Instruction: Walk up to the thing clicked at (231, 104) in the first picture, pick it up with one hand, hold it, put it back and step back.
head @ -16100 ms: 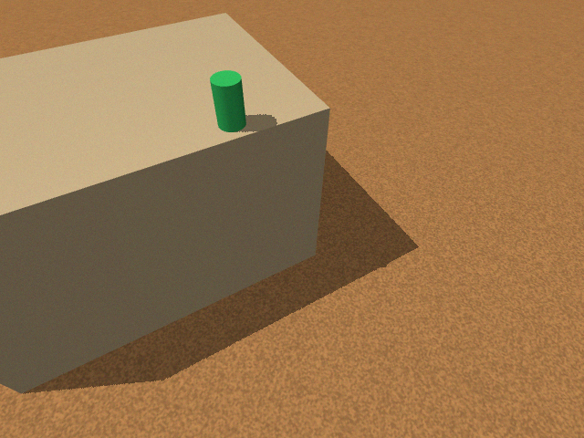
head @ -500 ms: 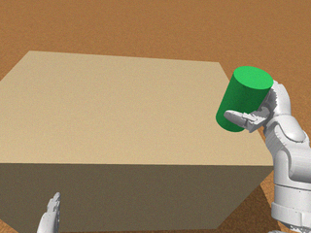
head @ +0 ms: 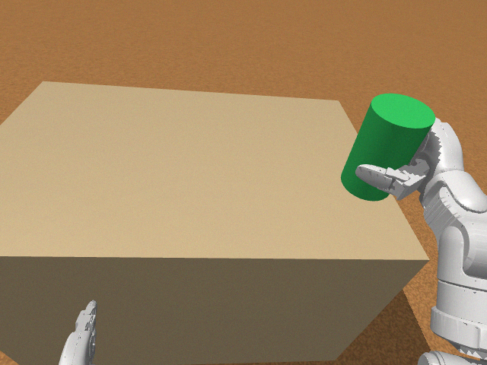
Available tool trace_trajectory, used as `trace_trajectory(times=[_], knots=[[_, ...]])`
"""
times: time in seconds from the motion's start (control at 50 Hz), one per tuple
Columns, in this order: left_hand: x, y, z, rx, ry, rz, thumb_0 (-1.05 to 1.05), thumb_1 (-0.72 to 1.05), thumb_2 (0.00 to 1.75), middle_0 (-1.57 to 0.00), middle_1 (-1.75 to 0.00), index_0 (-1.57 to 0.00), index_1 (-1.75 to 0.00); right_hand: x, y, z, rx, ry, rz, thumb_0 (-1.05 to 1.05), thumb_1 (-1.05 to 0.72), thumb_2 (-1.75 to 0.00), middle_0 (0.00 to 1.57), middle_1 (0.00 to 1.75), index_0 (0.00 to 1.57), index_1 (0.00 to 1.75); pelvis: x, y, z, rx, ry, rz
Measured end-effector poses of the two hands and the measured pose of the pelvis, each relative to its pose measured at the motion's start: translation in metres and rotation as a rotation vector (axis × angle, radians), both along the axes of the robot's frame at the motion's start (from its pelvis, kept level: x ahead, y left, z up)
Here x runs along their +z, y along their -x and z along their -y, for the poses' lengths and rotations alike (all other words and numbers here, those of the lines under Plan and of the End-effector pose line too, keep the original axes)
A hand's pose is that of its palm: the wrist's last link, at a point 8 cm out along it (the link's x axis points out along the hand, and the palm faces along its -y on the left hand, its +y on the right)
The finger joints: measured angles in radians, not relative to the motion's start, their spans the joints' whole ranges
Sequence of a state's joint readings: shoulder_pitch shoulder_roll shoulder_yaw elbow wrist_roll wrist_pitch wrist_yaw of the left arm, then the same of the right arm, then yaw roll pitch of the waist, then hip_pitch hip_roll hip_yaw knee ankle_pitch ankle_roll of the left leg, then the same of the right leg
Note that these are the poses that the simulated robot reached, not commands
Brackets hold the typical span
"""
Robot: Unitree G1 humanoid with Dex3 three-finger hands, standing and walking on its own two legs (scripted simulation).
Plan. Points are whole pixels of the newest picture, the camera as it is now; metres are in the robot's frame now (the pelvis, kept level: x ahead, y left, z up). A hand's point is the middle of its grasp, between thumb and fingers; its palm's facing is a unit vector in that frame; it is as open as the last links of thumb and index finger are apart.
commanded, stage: hold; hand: right
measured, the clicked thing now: (381, 150) +0.33 -0.16 +0.25
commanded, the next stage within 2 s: crouch in 1.68 s
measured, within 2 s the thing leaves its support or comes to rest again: neither
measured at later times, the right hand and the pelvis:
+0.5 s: hand (381, 158) +0.33 -0.16 +0.24, palm faces +0.04 +1.00 -0.04, open 10.6 cm; pelvis +0.00 +0.00 +0.00, yaw +0 degrees
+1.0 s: hand (377, 155) +0.33 -0.16 +0.24, palm faces +0.03 +1.00 -0.04, open 10.6 cm; pelvis +0.00 +0.00 +0.00, yaw +0 degrees
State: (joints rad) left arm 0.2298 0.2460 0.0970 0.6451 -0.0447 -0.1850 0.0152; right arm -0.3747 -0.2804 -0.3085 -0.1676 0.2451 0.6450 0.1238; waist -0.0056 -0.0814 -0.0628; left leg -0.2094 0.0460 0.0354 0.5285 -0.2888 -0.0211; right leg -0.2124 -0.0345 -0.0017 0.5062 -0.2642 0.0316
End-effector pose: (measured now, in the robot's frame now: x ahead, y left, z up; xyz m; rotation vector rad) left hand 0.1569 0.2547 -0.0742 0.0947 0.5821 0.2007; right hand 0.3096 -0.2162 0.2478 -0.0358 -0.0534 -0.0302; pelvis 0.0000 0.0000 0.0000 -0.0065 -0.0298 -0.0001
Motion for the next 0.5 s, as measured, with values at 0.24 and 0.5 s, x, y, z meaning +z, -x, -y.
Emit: trace_trajectory(times=[0.24,0.5], knots=[[0.0,0.004,-0.001,-0.005,-0.011,-0.002,-0.01,-0.54,0.05,-0.04,-0.04,-0.04,-0.04,-0.009,0.006,0.0,-0.018,-0.005,-0.009,-0.01,0.6,-1.12,0.76,1.14,0.77,1.14,0.0,0.002,-0.001,-0.002,0.0,0.001],[0.001,0.001,0.001,0.004,-0.011,0.009,-0.01,-0.53,0.05,-0.04,-0.04,-0.04,-0.04,-0.009,0.006,-0.001,-0.013,0.002,0.005,-0.01,0.6,-1.12,0.76,1.14,0.76,1.14,-0.001,0.0,0.0,0.0,-0.002,0.002]])
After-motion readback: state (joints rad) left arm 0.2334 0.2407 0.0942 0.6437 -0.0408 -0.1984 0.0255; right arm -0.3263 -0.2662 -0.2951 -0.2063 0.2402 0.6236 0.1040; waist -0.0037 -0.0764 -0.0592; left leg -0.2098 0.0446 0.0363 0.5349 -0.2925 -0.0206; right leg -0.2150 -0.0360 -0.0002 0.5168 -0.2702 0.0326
